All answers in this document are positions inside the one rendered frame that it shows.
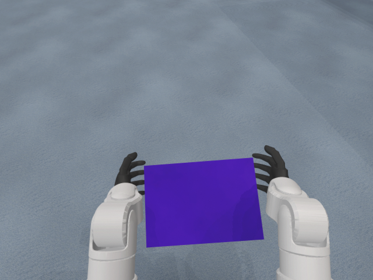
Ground robot left forearm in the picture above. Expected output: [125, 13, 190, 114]
[87, 183, 143, 280]

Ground robot right forearm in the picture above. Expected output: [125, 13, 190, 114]
[266, 177, 333, 280]

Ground robot right hand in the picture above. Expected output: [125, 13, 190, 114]
[252, 145, 289, 193]

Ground robot left hand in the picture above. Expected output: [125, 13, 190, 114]
[114, 152, 146, 195]

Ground carton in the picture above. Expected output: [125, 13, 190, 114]
[144, 157, 264, 247]

